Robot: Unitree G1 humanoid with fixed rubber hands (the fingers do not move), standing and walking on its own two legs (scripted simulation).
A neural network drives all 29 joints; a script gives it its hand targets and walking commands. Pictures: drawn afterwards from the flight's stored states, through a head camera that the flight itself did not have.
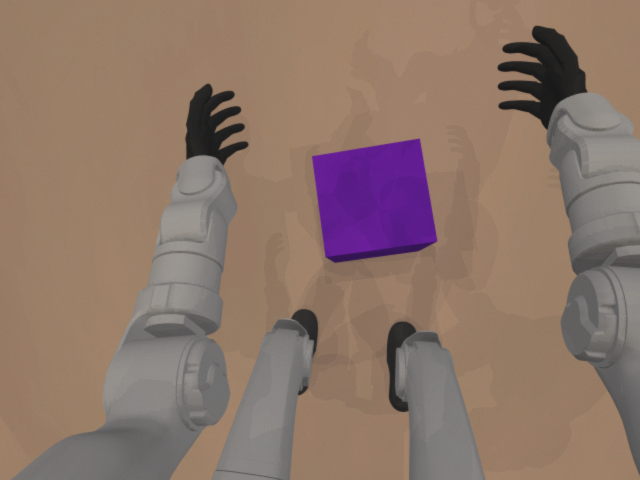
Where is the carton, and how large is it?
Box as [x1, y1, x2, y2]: [312, 139, 436, 262]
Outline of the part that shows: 419,139 312,156 326,257 336,262 415,251 436,241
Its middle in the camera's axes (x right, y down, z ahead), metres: +0.11 -0.06 +0.86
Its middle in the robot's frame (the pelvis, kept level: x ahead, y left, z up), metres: +0.49 -0.01 -0.52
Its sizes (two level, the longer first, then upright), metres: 0.210 0.200 0.250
